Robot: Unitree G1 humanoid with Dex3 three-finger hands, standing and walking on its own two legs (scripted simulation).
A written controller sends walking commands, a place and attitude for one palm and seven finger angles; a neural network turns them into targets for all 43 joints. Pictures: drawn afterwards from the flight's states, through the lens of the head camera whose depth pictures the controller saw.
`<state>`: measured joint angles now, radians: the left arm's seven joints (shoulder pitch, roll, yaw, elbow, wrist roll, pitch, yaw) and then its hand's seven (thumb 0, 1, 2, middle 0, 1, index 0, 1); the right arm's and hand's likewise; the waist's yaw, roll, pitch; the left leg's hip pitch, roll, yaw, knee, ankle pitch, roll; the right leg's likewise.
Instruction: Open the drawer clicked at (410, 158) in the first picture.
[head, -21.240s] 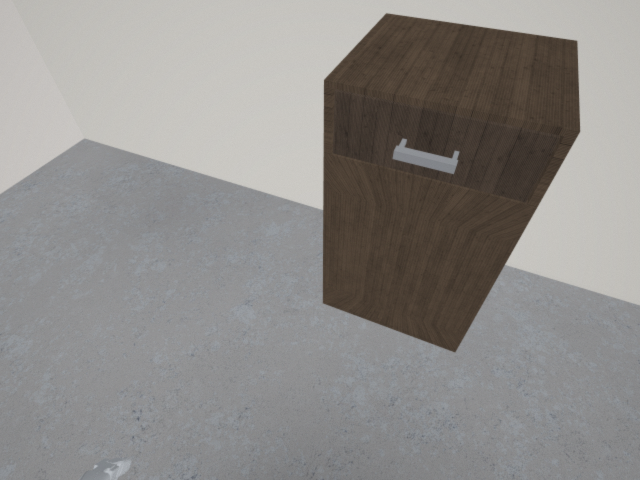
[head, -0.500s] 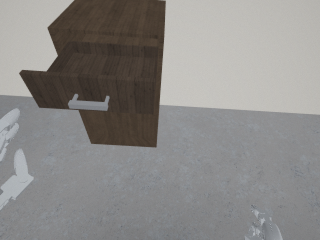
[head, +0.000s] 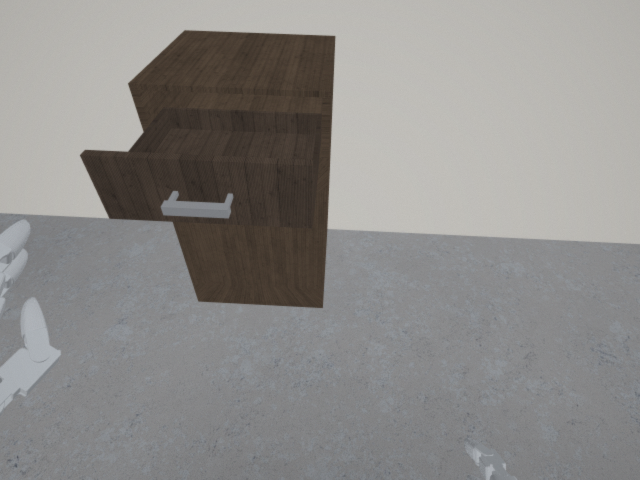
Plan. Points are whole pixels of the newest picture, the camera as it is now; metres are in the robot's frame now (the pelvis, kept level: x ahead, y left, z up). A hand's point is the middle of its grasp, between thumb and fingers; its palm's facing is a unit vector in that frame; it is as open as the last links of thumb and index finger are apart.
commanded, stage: stop stepping back and stand still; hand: left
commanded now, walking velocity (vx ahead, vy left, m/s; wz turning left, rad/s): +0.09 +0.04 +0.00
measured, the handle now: (199, 203) +0.62 +0.26 +0.00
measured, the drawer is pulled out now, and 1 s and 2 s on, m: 0.30 0.30 0.30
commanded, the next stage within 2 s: let the arm hang, fingers relaxed in 0.16 s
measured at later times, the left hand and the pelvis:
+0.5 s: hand out of the picture +0.10 +0.19 -0.14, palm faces +0.02 -0.97 -0.25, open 7.4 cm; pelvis -0.02 -0.01 -0.02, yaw +4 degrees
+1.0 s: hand out of the picture -0.04 +0.19 -0.16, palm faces +0.08 -0.97 -0.24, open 7.4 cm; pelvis -0.01 +0.00 +0.01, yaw +3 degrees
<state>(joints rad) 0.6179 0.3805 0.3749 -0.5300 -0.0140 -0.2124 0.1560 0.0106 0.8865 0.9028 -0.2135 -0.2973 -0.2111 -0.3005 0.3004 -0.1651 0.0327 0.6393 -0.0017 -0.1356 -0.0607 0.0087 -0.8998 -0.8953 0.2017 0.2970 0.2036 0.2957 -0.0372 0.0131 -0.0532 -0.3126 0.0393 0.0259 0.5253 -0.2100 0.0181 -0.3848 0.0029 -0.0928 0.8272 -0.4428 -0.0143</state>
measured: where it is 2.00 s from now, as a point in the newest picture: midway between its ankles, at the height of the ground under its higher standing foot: outside the picture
